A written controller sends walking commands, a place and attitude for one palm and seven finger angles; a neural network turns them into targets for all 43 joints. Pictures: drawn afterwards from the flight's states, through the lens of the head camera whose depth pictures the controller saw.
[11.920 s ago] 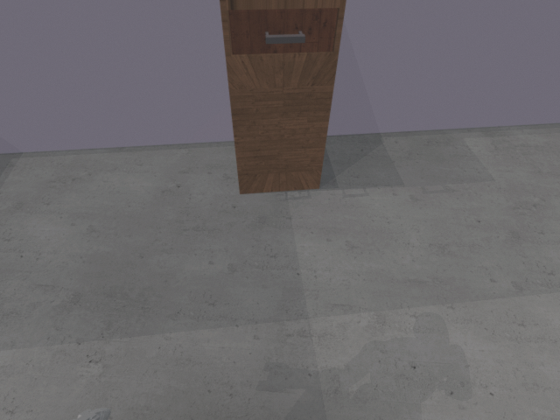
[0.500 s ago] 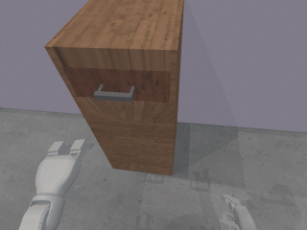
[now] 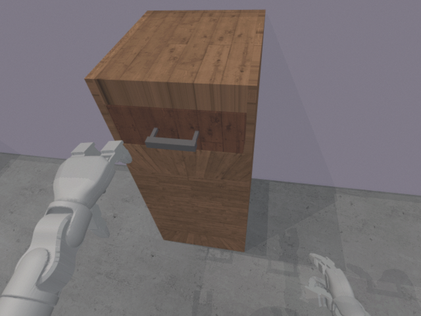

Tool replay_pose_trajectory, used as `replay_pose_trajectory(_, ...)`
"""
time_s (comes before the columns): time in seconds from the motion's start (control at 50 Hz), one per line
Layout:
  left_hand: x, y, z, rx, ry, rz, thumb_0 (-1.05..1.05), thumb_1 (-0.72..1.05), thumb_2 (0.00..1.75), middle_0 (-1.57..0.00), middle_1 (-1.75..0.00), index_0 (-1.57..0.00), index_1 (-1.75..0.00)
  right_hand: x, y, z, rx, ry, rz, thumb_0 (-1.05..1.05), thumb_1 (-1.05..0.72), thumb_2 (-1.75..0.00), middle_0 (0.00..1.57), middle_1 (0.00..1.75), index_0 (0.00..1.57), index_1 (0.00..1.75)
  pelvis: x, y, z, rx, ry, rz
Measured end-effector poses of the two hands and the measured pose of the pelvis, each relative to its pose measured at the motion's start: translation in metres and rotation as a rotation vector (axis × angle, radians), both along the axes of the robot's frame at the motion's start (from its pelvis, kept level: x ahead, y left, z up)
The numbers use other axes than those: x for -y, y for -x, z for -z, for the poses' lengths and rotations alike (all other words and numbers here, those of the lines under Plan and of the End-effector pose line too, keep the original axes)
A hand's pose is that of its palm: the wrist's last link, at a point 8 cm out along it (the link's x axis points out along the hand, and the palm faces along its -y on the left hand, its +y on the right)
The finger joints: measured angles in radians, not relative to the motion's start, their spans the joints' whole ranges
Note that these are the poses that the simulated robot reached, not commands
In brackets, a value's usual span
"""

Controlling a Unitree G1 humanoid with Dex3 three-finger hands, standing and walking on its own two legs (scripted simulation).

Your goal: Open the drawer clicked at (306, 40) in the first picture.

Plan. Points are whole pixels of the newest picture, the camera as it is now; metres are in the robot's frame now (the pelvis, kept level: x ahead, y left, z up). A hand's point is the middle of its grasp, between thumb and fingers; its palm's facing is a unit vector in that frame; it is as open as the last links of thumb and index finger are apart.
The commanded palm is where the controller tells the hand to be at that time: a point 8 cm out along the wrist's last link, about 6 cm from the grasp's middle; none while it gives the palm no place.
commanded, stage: raise the hand with hooked fingers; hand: left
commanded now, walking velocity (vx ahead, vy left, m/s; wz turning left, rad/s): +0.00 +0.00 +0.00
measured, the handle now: (173, 138) +0.52 +0.18 +0.01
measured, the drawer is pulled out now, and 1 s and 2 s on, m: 0.00 0.00 0.00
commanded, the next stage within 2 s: move the hooked fingers above the handle in 0.52 s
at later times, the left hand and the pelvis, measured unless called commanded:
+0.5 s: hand (97, 187) +0.29 +0.24 +0.12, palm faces +0.06 -0.08 -0.99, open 13.8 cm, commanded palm +0.26 +0.24 +0.18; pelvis -0.02 +0.00 +0.00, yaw +0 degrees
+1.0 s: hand (113, 174) +0.33 +0.23 +0.10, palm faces +0.01 -0.07 -1.00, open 13.8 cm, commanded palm +0.31 +0.23 +0.17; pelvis -0.02 +0.00 +0.00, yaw +1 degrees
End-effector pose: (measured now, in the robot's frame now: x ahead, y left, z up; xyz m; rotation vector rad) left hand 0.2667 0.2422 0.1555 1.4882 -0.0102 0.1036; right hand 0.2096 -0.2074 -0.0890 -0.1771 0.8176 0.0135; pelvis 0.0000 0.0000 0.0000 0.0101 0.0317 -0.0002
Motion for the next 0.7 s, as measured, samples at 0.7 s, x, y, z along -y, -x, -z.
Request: replay_pose_trajectory(0.7, -0.001, 0.002, -0.015, -0.033, -0.008, 0.058, 0.00, -0.49, 0.30, -0.32, -1.21, -0.32, -1.20, 0.013, 0.050, 0.012, -0.093, 0.014, 0.033, 0.01, -0.90, -0.90, 0.20, 0.30, 0.20, 0.30, -0.001, 0.021, -0.005, 0.023, 0.005, -0.010)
